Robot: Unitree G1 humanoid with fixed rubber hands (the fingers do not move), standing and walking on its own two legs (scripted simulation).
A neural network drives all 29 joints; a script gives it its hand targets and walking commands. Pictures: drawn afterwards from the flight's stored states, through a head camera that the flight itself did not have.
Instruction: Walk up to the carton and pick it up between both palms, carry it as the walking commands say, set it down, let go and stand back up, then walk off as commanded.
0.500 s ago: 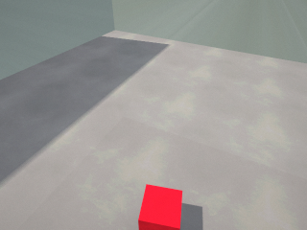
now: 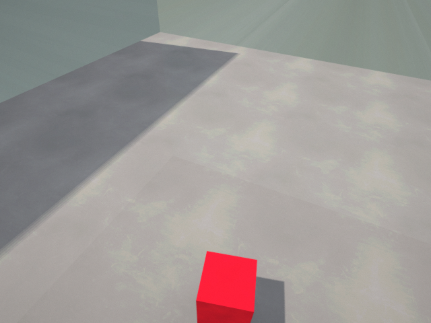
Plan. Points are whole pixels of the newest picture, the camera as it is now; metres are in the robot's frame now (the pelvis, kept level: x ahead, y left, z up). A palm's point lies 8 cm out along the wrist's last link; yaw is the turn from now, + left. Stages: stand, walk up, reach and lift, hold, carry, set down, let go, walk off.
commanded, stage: stand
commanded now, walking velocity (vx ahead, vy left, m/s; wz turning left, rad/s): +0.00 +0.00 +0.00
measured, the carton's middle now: (226, 292) +0.46 -0.07 -0.65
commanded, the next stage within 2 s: walk off in 0.26 s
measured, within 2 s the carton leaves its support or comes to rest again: neither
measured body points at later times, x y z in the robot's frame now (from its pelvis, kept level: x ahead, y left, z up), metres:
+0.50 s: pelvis +0.01 +0.00 +0.00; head -0.02 +0.00 +0.45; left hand +0.09 +0.30 -0.12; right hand +0.09 -0.31 -0.12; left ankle +0.02 +0.11 -0.74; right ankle +0.04 -0.12 -0.74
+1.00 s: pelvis +0.02 +0.07 +0.00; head +0.03 +0.07 +0.45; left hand +0.10 +0.36 -0.14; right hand +0.01 -0.21 -0.15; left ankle +0.02 +0.11 -0.74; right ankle -0.04 -0.05 -0.68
